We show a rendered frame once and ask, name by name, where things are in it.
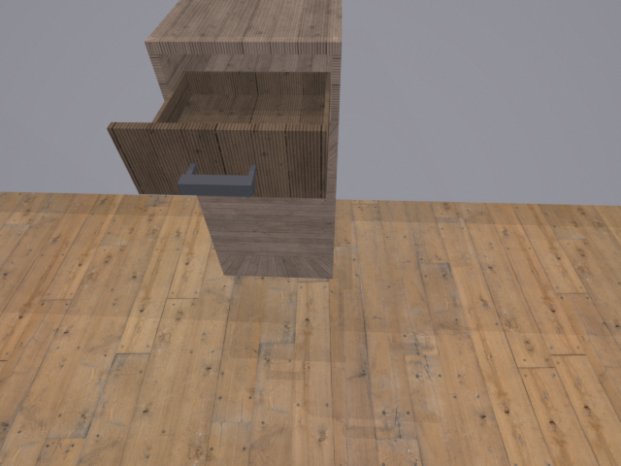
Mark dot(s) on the handle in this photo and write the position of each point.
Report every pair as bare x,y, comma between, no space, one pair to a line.
217,185

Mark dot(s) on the cabinet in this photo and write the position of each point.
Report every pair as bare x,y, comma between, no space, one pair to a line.
261,236

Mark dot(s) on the drawer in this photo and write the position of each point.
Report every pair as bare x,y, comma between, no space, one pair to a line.
226,121

